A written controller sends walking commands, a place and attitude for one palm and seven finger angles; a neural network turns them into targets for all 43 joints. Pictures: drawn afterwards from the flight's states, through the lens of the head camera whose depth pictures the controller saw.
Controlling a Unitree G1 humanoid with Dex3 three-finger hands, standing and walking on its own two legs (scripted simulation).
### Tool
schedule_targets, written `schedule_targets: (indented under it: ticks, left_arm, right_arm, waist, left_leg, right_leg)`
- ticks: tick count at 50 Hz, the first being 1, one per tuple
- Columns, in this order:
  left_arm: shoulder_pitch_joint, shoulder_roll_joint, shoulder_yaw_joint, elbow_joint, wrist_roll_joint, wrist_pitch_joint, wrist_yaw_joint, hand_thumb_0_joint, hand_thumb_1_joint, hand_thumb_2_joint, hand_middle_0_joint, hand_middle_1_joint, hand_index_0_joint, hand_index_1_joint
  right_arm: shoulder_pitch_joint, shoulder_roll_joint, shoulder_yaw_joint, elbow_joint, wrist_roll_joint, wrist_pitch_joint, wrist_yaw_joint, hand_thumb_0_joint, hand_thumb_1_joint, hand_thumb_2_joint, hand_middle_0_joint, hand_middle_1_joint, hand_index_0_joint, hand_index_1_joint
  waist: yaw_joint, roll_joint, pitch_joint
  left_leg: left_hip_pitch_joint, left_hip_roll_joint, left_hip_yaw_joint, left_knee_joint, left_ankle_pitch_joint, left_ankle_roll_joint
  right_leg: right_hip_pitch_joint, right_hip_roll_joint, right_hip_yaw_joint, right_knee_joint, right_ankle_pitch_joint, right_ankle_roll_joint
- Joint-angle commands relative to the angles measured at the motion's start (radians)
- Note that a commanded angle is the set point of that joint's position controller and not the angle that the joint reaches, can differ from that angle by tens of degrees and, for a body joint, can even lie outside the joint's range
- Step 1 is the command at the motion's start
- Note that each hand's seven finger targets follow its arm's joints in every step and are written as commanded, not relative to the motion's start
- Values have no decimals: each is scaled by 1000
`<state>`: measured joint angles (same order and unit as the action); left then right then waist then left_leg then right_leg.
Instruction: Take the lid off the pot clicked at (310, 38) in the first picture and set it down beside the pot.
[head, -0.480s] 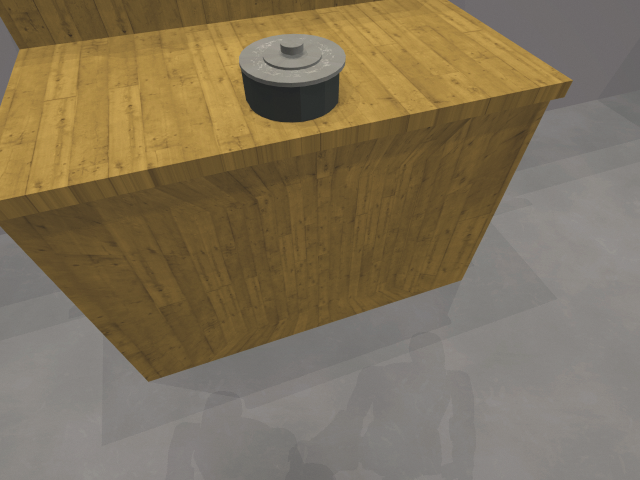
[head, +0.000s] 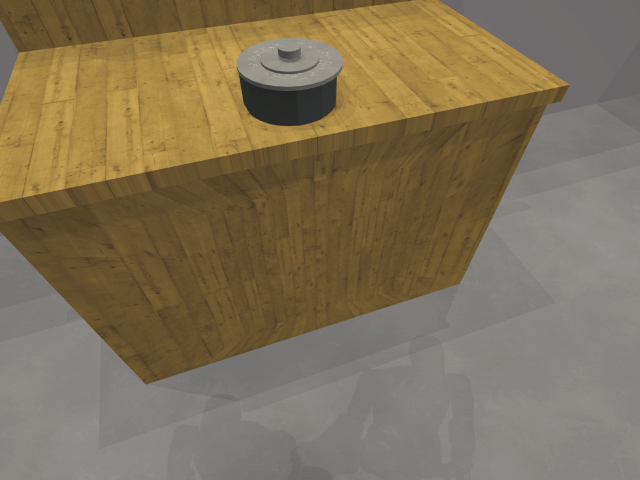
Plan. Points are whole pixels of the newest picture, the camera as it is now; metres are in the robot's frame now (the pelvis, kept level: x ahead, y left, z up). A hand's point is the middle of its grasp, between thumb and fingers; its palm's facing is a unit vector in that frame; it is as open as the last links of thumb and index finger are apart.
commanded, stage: look at it before walking up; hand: left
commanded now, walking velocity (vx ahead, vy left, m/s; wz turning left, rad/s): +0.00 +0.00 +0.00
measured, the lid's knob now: (289, 50) +0.81 +0.11 +0.15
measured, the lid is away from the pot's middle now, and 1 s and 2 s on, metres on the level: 0.00 0.00 0.00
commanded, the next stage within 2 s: walk to a spot facing it in 0.16 s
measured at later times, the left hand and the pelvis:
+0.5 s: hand out of the picture +0.00 +0.17 -0.18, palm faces -0.01 -0.98 -0.22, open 7.4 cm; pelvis -0.01 -0.01 -0.01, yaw -5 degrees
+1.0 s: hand out of the picture +0.08 +0.16 -0.15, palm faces -0.24 -0.93 -0.29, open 7.4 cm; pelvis -0.01 -0.03 +0.01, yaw -22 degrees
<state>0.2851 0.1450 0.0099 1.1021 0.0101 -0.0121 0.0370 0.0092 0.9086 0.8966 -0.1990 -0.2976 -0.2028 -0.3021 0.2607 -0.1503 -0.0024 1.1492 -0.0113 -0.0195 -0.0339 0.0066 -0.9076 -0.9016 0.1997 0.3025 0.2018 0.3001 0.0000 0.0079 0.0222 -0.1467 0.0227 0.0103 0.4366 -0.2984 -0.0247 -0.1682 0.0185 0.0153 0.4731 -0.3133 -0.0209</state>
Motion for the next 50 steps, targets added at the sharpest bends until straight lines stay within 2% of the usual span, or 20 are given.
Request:
schedule_targets:
  ticks: [1, 13, 17, 20, 23, 24, 26, 28, 29, 30, 31, 32, 33, 34, 35, 36, 40, 41, 46, 50]
  left_arm:
    - [80, 109, 18, -26, 2, -12, 11, 0, 900, 900, -200, -300, -200, -300]
    - [87, 106, 20, -22, 2, -15, 12, 0, 900, 900, -200, -300, -200, -300]
    - [66, 122, 41, -41, 4, 5, 6, 0, 900, 900, -200, -300, -200, -300]
    - [47, 131, 61, -80, 6, 21, -4, 0, 900, 900, -200, -300, -200, -300]
    - [27, 125, 73, -120, 9, 32, -14, 0, 900, 900, -200, -300, -200, -300]
    - [22, 120, 77, -132, 9, 33, -19, 0, 900, 900, -200, -300, -200, -300]
    - [20, 106, 79, -152, 9, 37, -26, 0, 900, 900, -200, -300, -200, -300]
    - [27, 100, 85, -168, 10, 39, -35, 0, 900, 900, -200, -300, -200, -300]
    - [59, 103, 89, -168, 11, 36, -39, 0, 900, 900, -200, -300, -200, -300]
    - [113, 134, 98, -157, 16, 29, -39, 0, 900, 900, -200, -300, -200, -300]
    - [172, 242, 118, -144, 25, 18, -22, 0, 900, 900, -200, -300, -200, -300]
    - [215, 238, 113, -140, 1, 16, -8, 0, 900, 900, -200, -300, -200, -300]
    - [172, 218, 108, -151, -1, 17, 0, 0, 900, 900, -200, -300, -200, -300]
    - [105, 208, 103, -175, -1, 18, 1, 0, 900, 900, -200, -300, -200, -300]
    - [75, 197, 102, -201, 1, 14, 0, 0, 900, 900, -200, -300, -200, -300]
    - [67, 201, 104, -212, 2, 11, 2, 0, 900, 900, -200, -300, -200, -300]
    - [91, 223, 108, -228, 1, 10, -2, 0, 900, 900, -200, -300, -200, -300]
    - [90, 224, 109, -233, 3, 11, -1, 0, 900, 900, -200, -300, -200, -300]
    - [97, 239, 111, -258, 7, 17, -6, 0, 900, 900, -200, -300, -200, -300]
    - [74, 257, 114, -288, 10, 23, -9, 0, 900, 900, -200, -300, -200, -300]
  right_arm:
    - [74, -86, -13, -19, 4, -6, -9, 0, -900, -900, 200, 300, 200, 300]
    - [89, -78, -13, -12, 4, -8, -11, 0, -900, -900, 200, 300, 200, 300]
    - [90, -96, -32, -25, 0, 4, -18, 0, -900, -900, 200, 300, 200, 300]
    - [82, -123, -51, -64, -3, 14, -21, 0, -900, -900, 200, 300, 200, 300]
    - [68, -154, -71, -109, -7, 20, -21, 0, -900, -900, 200, 300, 200, 300]
    - [63, -163, -77, -121, -8, 19, -22, 0, -900, -900, 200, 300, 200, 300]
    - [47, -184, -87, -148, -10, 15, -19, 0, -900, -900, 200, 300, 200, 300]
    - [17, -191, -94, -175, -15, 14, -15, 0, -900, -900, 200, 300, 200, 300]
    - [-11, -196, -94, -187, -16, 16, -13, 0, -900, -900, 200, 300, 200, 300]
    - [-36, -189, -93, -207, -13, 19, -12, 0, -900, -900, 200, 300, 200, 300]
    - [-54, -121, -82, -241, -4, 25, -12, 0, -900, -900, 200, 300, 200, 300]
    - [-121, -147, -77, -266, -6, 34, -15, 0, -900, -900, 200, 300, 200, 300]
    - [-122, -142, -78, -266, -2, 33, -14, 0, -900, -900, 200, 300, 200, 300]
    - [-105, -142, -78, -264, -2, 31, -11, 0, -900, -900, 200, 300, 200, 300]
    - [-108, -142, -77, -266, -5, 30, -6, 0, -900, -900, 200, 300, 200, 300]
    - [-112, -135, -76, -269, -6, 28, -2, 0, -900, -900, 200, 300, 200, 300]
    - [-163, -141, -77, -306, -2, 43, -2, 0, -900, -900, 200, 300, 200, 300]
    - [-164, -143, -77, -312, 0, 43, -1, 0, -900, -900, 200, 300, 200, 300]
    - [-234, -147, -74, -368, 5, 42, 0, 0, -900, -900, 200, 300, 200, 300]
    - [-258, -148, -72, -407, 10, 39, 2, 0, -900, -900, 200, 300, 200, 300]
  waist:
    - [-5, -6, 17]
    - [-5, -6, 15]
    - [-11, 6, 34]
    - [-11, 31, 22]
    - [-11, 69, 33]
    - [-9, 104, 35]
    - [-1, 161, 24]
    - [11, 171, 26]
    - [36, 138, 27]
    - [70, 18, 23]
    - [84, -347, -9]
    - [109, -334, 10]
    - [74, -208, 25]
    - [39, -141, 9]
    - [34, -86, -32]
    - [35, -62, -67]
    - [39, -86, -78]
    - [40, -79, -96]
    - [54, -104, -66]
    - [52, -123, -53]
  left_leg:
    - [28, 77, -53, -40, 281, 47]
    - [27, 76, -52, -42, 304, 45]
    - [33, 95, -18, 4, 271, 40]
    - [34, 126, -15, 22, 230, 50]
    - [28, 183, -55, 0, 161, 80]
    - [24, 210, -78, -17, 154, 97]
    - [24, 283, -119, -49, 193, 142]
    - [-10, 318, -79, -18, 279, 162]
    - [-55, 289, -19, 55, 294, 134]
    - [-140, 199, 57, 230, 230, 74]
    - [-360, 39, 151, 501, -127, -3]
    - [-426, 0, 7, 654, -301, -14]
    - [-461, 23, -54, 715, -256, -13]
    - [-458, 42, -69, 731, -207, -16]
    - [-436, 42, -64, 720, -175, -23]
    - [-420, 38, -53, 679, -157, -29]
    - [-434, 14, -60, 640, -105, -46]
    - [-430, 11, -61, 621, -97, -47]
    - [-406, -10, -70, 549, -95, -48]
    - [-350, -29, -78, 471, -98, -41]
  right_leg:
    - [-36, -106, 70, -74, 326, -11]
    - [-20, -109, 67, -76, 363, -13]
    - [-84, -91, 107, -29, 361, -29]
    - [-142, -64, 121, 39, 301, -35]
    - [-222, -21, 109, 124, 200, -29]
    - [-246, -5, 98, 170, 163, -24]
    - [-272, 14, 46, 277, -20, -11]
    - [-242, -12, -6, 289, -122, 0]
    - [-171, -21, -8, 209, -64, -4]
    - [-71, -41, 78, 53, 162, -23]
    - [75, -245, 439, -86, 476, -69]
    - [76, -285, 559, -136, 731, -91]
    - [89, -281, 526, -105, 759, -134]
    - [98, -259, 477, -68, 716, -182]
    - [103, -239, 448, -59, 692, -207]
    - [134, -218, 421, -47, 709, -203]
    - [157, -186, 429, -62, 734, -169]
    - [177, -180, 432, -59, 734, -167]
    - [139, -162, 491, -67, 697, -171]
    - [87, -153, 538, -77, 644, -172]
